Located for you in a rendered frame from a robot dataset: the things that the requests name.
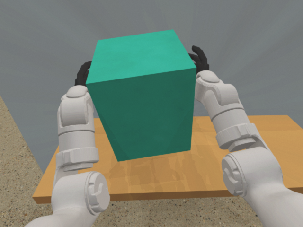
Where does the robot left forearm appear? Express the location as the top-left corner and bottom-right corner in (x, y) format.
(51, 85), (99, 205)

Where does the carton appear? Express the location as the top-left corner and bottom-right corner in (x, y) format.
(86, 29), (196, 162)

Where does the robot left hand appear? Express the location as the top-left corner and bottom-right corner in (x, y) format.
(74, 61), (92, 87)

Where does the table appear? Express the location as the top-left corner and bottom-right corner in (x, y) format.
(32, 115), (303, 204)

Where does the robot left upper arm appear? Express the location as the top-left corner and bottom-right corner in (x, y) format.
(24, 171), (110, 227)

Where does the robot right forearm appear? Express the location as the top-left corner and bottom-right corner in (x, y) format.
(195, 70), (283, 179)

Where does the robot right upper arm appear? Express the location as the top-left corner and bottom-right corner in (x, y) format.
(222, 147), (303, 227)

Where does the robot right hand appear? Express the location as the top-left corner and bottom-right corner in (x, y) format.
(188, 45), (209, 75)

